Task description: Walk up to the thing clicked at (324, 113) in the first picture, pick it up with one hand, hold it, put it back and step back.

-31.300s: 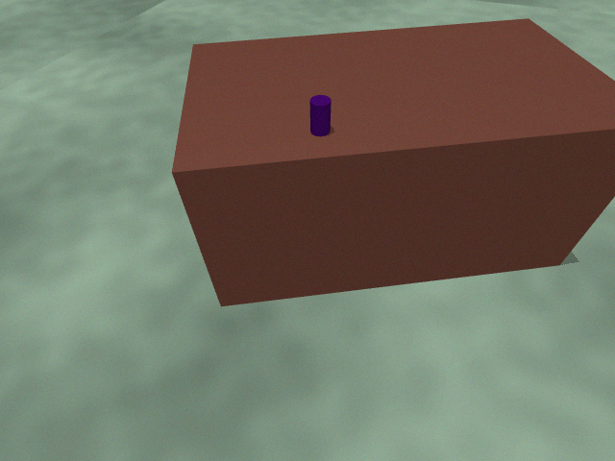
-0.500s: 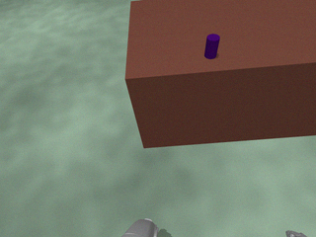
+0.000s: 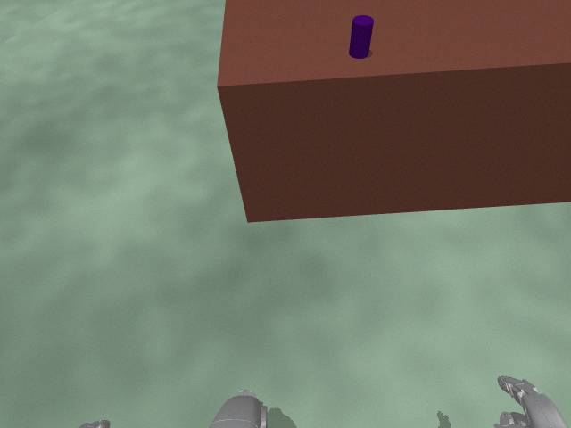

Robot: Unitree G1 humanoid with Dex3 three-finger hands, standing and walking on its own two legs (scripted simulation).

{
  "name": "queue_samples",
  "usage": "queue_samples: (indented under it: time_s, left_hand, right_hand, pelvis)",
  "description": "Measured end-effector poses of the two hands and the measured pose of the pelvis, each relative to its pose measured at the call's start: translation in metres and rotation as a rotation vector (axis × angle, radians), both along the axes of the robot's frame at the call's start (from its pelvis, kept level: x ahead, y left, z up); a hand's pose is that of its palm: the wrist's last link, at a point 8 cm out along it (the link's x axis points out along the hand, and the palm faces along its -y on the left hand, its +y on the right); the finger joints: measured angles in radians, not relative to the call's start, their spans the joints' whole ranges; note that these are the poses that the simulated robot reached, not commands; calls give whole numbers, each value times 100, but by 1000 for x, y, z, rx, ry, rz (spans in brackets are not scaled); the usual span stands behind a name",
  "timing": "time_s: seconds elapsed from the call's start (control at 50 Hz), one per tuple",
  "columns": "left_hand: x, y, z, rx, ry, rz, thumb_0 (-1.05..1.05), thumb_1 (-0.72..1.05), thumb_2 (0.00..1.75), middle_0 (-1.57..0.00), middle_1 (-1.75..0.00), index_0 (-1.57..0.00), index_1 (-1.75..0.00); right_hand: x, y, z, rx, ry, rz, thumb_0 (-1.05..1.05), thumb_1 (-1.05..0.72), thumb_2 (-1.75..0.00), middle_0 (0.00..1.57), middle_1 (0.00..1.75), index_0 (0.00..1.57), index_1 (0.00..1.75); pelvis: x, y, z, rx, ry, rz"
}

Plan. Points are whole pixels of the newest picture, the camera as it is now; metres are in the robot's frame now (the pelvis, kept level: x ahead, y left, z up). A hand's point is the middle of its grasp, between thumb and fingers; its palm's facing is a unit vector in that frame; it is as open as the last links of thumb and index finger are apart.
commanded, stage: step back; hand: right
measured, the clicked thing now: (360, 37) +1.05 -0.14 -0.05
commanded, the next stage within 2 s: stand in 1.18 s
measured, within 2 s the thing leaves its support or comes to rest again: neither
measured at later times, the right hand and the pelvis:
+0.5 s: hand out of the picture +0.01 -0.25 -0.13, palm faces -0.12 +0.93 -0.36, open 7.4 cm; pelvis -0.06 +0.00 +0.02, yaw +5 degrees
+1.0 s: hand out of the picture +0.10 -0.21 -0.13, palm faces -0.11 +0.93 -0.35, open 7.4 cm; pelvis -0.02 +0.02 +0.02, yaw +5 degrees
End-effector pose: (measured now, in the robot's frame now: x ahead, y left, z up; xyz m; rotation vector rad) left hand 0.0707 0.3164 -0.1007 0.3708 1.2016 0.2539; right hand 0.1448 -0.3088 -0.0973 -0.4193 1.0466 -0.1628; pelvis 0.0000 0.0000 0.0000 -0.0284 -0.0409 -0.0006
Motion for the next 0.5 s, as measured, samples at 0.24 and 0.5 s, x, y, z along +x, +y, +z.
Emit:
queue_samples:
  time_s: [0.24,0.5]
  left_hand:
    - [-90,-1,23,40,-28,79,0,90,90,-20,-30,-21,-30]
    - [-113,16,11,-19,3,102,0,90,90,-20,-30,-21,-30]
  right_hand:
    - [-106,-14,-13,11,190,-2,1,-90,-90,21,30,21,29]
    - [-131,18,1,44,149,-2,1,-90,-90,21,30,21,30]
  pelvis:
    - [-52,-7,10,43,5,81]
    - [-64,5,16,44,-7,94]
